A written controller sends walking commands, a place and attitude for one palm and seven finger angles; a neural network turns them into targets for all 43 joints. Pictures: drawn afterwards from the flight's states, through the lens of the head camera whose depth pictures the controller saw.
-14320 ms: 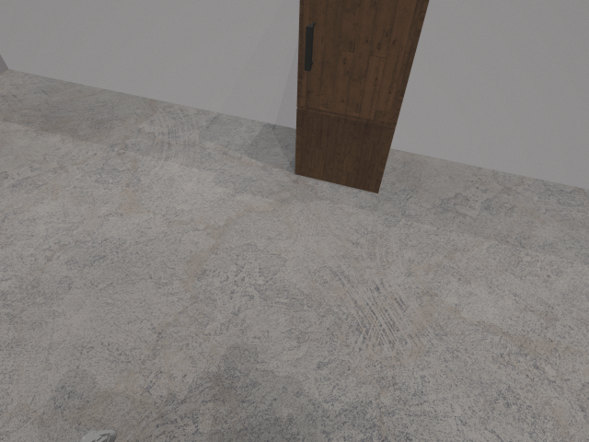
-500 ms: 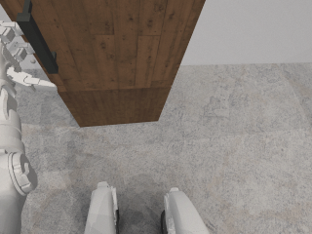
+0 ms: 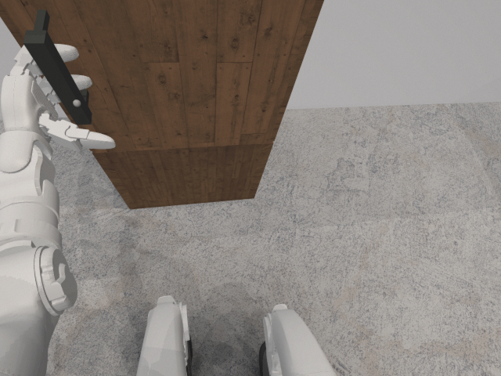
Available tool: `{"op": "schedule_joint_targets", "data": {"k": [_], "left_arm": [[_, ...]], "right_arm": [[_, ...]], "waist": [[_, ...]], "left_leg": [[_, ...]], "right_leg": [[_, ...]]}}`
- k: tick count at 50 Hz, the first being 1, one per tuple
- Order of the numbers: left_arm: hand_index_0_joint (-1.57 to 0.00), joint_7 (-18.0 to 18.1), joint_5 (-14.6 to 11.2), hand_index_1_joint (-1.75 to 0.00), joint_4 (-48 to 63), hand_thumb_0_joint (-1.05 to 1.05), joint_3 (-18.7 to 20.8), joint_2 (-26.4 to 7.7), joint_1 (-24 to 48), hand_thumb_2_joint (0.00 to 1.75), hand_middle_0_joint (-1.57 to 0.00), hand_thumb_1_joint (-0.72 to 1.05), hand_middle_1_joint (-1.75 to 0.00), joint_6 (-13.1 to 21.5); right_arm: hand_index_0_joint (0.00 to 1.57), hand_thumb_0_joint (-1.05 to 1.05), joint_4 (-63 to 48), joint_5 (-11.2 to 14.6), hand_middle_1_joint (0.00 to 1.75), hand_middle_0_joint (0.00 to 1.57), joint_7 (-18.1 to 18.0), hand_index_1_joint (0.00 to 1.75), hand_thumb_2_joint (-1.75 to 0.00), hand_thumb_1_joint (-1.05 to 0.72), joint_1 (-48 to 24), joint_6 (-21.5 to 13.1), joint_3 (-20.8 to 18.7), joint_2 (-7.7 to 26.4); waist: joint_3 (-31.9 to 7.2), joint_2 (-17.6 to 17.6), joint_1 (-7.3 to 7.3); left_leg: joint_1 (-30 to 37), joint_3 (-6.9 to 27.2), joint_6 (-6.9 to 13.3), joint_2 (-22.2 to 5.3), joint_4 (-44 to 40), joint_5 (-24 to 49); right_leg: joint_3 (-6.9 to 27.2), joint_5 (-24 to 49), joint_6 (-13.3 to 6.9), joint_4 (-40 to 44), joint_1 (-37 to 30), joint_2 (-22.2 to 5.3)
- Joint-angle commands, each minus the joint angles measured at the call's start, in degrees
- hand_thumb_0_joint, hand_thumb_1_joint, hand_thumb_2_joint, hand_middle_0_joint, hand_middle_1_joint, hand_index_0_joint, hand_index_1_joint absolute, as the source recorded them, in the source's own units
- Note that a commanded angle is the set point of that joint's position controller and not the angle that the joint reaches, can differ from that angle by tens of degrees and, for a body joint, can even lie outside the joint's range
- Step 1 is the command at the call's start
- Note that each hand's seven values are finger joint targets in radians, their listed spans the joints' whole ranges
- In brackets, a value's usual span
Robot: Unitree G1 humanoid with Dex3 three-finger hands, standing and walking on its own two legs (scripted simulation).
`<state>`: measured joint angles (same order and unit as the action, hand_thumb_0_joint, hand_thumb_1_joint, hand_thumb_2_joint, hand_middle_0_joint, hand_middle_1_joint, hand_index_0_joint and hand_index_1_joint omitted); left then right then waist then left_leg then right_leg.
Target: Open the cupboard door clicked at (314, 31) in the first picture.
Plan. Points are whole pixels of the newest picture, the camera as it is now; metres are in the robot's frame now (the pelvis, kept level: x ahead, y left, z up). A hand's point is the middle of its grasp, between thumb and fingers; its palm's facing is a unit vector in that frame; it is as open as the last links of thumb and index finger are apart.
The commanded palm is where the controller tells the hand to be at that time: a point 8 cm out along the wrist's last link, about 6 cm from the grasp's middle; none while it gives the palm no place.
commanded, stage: slide the fingers in behind the handle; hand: left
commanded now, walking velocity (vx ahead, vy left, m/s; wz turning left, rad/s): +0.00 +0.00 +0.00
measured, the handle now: (65, 73) +0.56 +0.26 +0.06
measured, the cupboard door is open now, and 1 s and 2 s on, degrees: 0 0 24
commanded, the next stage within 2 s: close the thumb around the handle in 0.42 s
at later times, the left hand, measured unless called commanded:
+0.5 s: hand (81, 102) +0.51 +0.23 +0.06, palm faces +0.10 -0.99 -0.02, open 14.1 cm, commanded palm +0.48 +0.26 +0.06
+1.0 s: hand (82, 100) +0.51 +0.23 +0.06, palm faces +0.10 -1.00 -0.01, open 8.0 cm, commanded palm +0.49 +0.26 +0.06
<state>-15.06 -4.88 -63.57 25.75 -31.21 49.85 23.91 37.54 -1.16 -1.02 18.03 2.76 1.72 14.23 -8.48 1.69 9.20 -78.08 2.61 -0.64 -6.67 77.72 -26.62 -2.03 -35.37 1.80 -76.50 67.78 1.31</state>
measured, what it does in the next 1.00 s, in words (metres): stands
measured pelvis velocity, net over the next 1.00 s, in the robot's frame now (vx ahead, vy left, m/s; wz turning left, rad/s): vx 0.00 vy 0.00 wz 0.00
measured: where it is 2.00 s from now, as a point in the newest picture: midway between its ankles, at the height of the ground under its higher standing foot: outside the picture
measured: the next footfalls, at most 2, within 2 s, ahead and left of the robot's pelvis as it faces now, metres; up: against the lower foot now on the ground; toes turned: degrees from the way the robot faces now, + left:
none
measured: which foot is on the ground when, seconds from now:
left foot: down 0.00-1.00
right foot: down 0.00-1.00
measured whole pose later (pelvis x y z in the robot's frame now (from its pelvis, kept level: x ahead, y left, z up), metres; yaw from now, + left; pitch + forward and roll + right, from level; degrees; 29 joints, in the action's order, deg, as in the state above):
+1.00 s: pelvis +0.00 +0.00 +0.00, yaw +0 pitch +27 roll -5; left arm -13.6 -4.5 -64.5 25.2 -30.7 50.7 24.5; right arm 37.5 -1.4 -0.8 17.7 3.4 1.6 14.2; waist -8.5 1.7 9.4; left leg -78.3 2.6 -0.7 -6.4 77.8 -27.0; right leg -1.9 -35.8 1.8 -76.5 67.9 1.2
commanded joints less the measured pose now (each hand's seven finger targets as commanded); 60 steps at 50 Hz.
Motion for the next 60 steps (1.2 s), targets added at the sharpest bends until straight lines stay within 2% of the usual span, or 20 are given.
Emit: {"op": "schedule_joint_targets", "data": {"k": [1, 3, 5, 7, 10, 12, 16, 19, 20, 22, 26, 37, 39, 43, 46, 51, 55, 56, 58, 60], "left_arm": [[-0.3, 0.68, -0.45, -1.2, 12.79, 0.0, -0.68, -11.64, 23.14, 0.3, -0.3, -0.5, -1.2, 4.36], [-0.3, 1.41, -0.49, -1.2, 12.25, 0.0, 0.46, -12.71, 22.94, 0.3, -0.3, -0.5, -1.2, 3.83], [-0.3, 1.77, 0.02, -1.2, 12.56, 0.0, 0.45, -12.87, 22.39, 0.3, -0.3, -0.5, -1.2, 4.04], [-0.3, 1.85, 0.28, -1.2, 11.99, 0.0, -0.82, -11.44, 22.76, 0.3, -0.3, -0.5, -1.2, 3.96], [-0.3, 1.83, -0.07, -1.2, 11.53, 0.0, 0.26, -12.74, 23.12, 0.3, -0.3, -0.5, -1.2, 4.19], [-0.3, 1.39, -0.21, -1.2, 12.84, 0.0, -0.64, -11.77, 23.7, 0.3, -0.3, -0.5, -1.2, 4.6], [-0.3, 1.34, -0.55, -1.2, 12.68, 0.0, -1.29, -10.5, 23.58, 0.3, -0.3, -0.5, -1.2, 4.86], [-0.3, 1.52, -0.46, -1.2, 13.26, 0.0, -0.7, -11.28, 23.58, 0.3, -0.3, -0.5, -1.2, 5.22], [-0.3, 1.56, -0.45, -1.2, 13.04, 0.0, 0.44, -12.24, 22.21, 0.3, -0.3, -0.5, -1.2, 5.28], [-0.3, 1.41, -0.67, -1.2, 12.7, 0.0, 0.61, -12.51, 21.61, 0.3, -0.3, -0.5, -1.2, 5.02], [-0.3, 1.27, -0.61, -1.2, 12.5, 0.0, -0.28, -11.57, 21.69, 0.3, -0.3, -0.5, -1.2, 5.18], [-0.34, 1.67, -0.41, -1.27, 12.03, 0.0, -1.35, -10.22, 22.44, 0.56, -0.34, 0.12, -1.27, 5.03], [-0.35, 1.63, -0.48, -1.28, 10.59, 0.0, -0.73, -11.17, 23.02, 0.61, -0.35, 0.23, -1.28, 4.81], [-0.37, 1.47, -0.25, -1.3, 10.95, 0.0, -0.57, -12.03, 24.24, 0.71, -0.37, 0.45, -1.3, 4.62], [-0.38, 1.5, -0.43, -1.32, 11.86, 0.0, 0.71, -13.31, 24.34, 0.78, -0.38, 0.62, -1.32, 4.86], [-0.4, 1.57, 0.16, -1.35, 10.57, 0.0, 0.58, -13.75, 23.99, 0.9, -0.4, 0.9, -1.35, 4.17], [-0.4, 1.85, -0.08, -1.35, 12.82, 0.0, 1.05, -13.87, 24.9, 0.9, -0.4, 0.9, -1.35, 4.56], [-0.4, 1.79, -0.28, -1.35, 13.33, 0.0, -0.01, -12.35, 24.64, 0.9, -0.4, 0.9, -1.35, 4.47], [-0.4, 1.92, -0.07, -1.35, 12.26, 0.0, 0.24, -12.95, 24.36, 0.9, -0.4, 0.9, -1.35, 4.06], [-0.4, 2.18, 0.06, -1.35, 12.81, 0.0, 0.32, -13.03, 25.28, 0.9, -0.4, 0.9, -1.35, 4.33]], "right_arm": [[0.2, 0.0, -2.82, -0.15, 0.3, 0.2, -0.45, 0.3, -0.9, -0.9, 9.33, -0.84, -4.01, 10.94], [0.2, 0.0, -2.78, -0.16, 0.3, 0.2, -0.49, 0.3, -0.9, -0.9, 9.36, -0.55, -4.06, 11.17], [0.2, 0.0, -3.0, -0.16, 0.3, 0.2, -0.26, 0.3, -0.9, -0.9, 9.38, -0.47, -3.96, 10.96], [0.2, 0.0, -2.91, -0.14, 0.3, 0.2, -0.23, 0.3, -0.9, -0.9, 9.34, -0.35, -4.04, 10.85], [0.2, 0.0, -2.81, -0.11, 0.3, 0.2, -0.37, 0.3, -0.9, -0.9, 9.35, -0.39, -3.94, 11.07], [0.2, 0.0, -2.73, -0.14, 0.3, 0.2, -0.39, 0.3, -0.9, -0.9, 9.33, -0.49, -4.1, 10.85], [0.2, 0.0, -2.62, -0.15, 0.3, 0.2, -0.31, 0.3, -0.9, -0.9, 9.32, -0.48, -4.15, 10.83], [0.2, 0.0, -2.51, -0.25, 0.3, 0.2, -0.29, 0.3, -0.9, -0.9, 9.58, -0.54, -4.13, 10.81], [0.2, 0.0, -2.51, -0.18, 0.3, 0.2, -0.26, 0.3, -0.9, -0.9, 9.42, -0.42, -4.23, 10.83], [0.2, 0.0, -2.6, -0.07, 0.3, 0.2, -0.3, 0.3, -0.9, -0.9, 9.25, -0.32, -4.13, 10.81], [0.2, 0.0, -2.54, 0.0, 0.3, 0.2, -0.32, 0.3, -0.9, -0.9, 9.2, -0.19, -4.17, 10.8], [0.2, 0.0, -2.62, -0.14, 0.3, 0.2, -0.24, 0.3, -0.9, -0.9, 9.15, -0.12, -4.16, 10.84], [0.2, 0.0, -2.56, -0.08, 0.3, 0.2, -0.39, 0.3, -0.9, -0.9, 9.33, -0.18, -3.96, 10.99], [0.2, 0.0, -2.59, -0.14, 0.3, 0.2, -0.58, 0.3, -0.9, -0.9, 9.11, -0.18, -3.92, 11.07], [0.2, 0.0, -2.59, -0.3, 0.3, 0.2, -0.56, 0.3, -0.9, -0.9, 9.38, -0.2, -3.96, 11.14], [0.2, 0.0, -2.81, -0.22, 0.3, 0.2, -0.42, 0.3, -0.9, -0.9, 9.25, -0.07, -3.73, 11.13], [0.2, 0.0, -2.6, -0.33, 0.3, 0.2, -0.42, 0.3, -0.9, -0.9, 9.7, -0.12, -3.96, 11.18], [0.2, 0.0, -2.7, -0.29, 0.3, 0.2, -0.33, 0.3, -0.9, -0.9, 9.6, -0.13, -4.01, 11.0], [0.2, 0.0, -2.36, -0.23, 0.3, 0.2, -0.4, 0.3, -0.9, -0.9, 9.62, -0.07, -3.97, 11.09], [0.2, 0.0, -2.29, -0.34, 0.3, 0.2, -0.43, 0.3, -0.9, -0.9, 9.78, -0.17, -3.97, 11.12]], "waist": [[-30.15, 10.78, -0.02], [-29.2, 8.72, 0.3], [-29.94, 9.57, -0.3], [-28.16, 8.51, 0.46], [-28.93, 7.56, 0.41], [-30.06, 9.08, 0.33], [-29.5, 8.49, 0.61], [-29.74, 9.26, 0.32], [-30.78, 9.21, -0.42], [-29.56, 8.02, -0.16], [-29.04, 9.02, -0.13], [-28.35, 8.74, 0.53], [-27.35, 7.47, 1.01], [-28.36, 8.75, 0.83], [-30.86, 9.71, 0.38], [-29.42, 9.15, 0.43], [-31.62, 10.56, 0.1], [-31.77, 10.58, 0.39], [-29.96, 9.9, 0.64], [-30.61, 10.15, 0.68]], "left_leg": [[37.73, 1.95, 1.7, 2.71, -7.72, 14.55], [36.37, 1.75, 1.91, 2.65, -7.66, 14.26], [36.47, 1.41, 1.86, 2.82, -7.5, 15.03], [35.81, 1.46, 1.94, 2.79, -7.84, 13.12], [34.82, 1.3, 2.15, 2.91, -7.47, 13.23], [36.06, 1.27, 2.07, 2.95, -7.42, 13.99], [36.67, 1.53, 2.09, 2.95, -7.59, 14.3], [37.05, 1.39, 2.12, 3.02, -7.42, 15.58], [37.01, 1.16, 2.01, 3.0, -7.33, 16.12], [35.82, 0.91, 2.17, 2.99, -7.31, 15.42], [37.08, 1.39, 1.8, 2.9, -7.79, 15.71], [37.08, 1.5, 1.85, 3.02, -7.99, 14.94], [35.55, 1.5, 2.16, 3.07, -7.64, 14.2], [35.79, 1.44, 2.0, 2.99, -7.54, 13.66], [37.22, 1.67, 1.95, 2.85, -6.97, 16.35], [35.29, 1.65, 1.95, 2.83, -7.09, 14.42], [38.1, 2.12, 1.71, 2.64, -7.27, 16.58], [38.33, 2.04, 1.8, 2.72, -7.26, 16.77], [36.95, 1.87, 1.78, 2.65, -7.32, 15.36], [37.53, 2.02, 1.82, 2.64, -7.36, 15.47]], "right_leg": [[-1.65, 15.28, -3.22, 11.02, 0.77, 2.15], [-1.53, 15.55, -2.98, 11.34, 0.0, 2.12], [-1.39, 16.08, -3.07, 11.22, -0.57, 2.15], [-1.45, 14.88, -2.95, 11.73, 0.09, 2.15], [-1.24, 15.33, -2.92, 11.75, -1.0, 2.2], [-1.13, 15.68, -2.97, 11.61, -0.91, 2.15], [-1.35, 15.76, -2.94, 11.78, -0.23, 2.15], [-1.21, 16.74, -3.11, 11.53, -0.72, 2.22], [-1.17, 17.22, -3.08, 11.61, -1.68, 2.17], [-1.03, 17.12, -2.94, 11.94, -2.16, 2.27], [-1.39, 16.87, -3.09, 11.66, -0.96, 2.22], [-1.53, 16.25, -3.01, 11.85, -0.26, 2.14], [-1.38, 16.01, -3.0, 11.83, -0.21, 2.25], [-1.31, 15.32, -3.0, 11.69, 0.13, 2.15], [-1.38, 16.85, -3.09, 10.99, 0.04, 2.18], [-1.47, 15.58, -3.05, 10.98, 0.02, 2.24], [-1.76, 16.62, -3.17, 10.6, 0.37, 2.2], [-1.67, 16.89, -3.1, 10.81, 0.27, 2.3], [-1.66, 16.21, -3.02, 11.1, 0.5, 2.23], [-1.64, 16.09, -3.02, 11.03, 0.76, 2.25]]}}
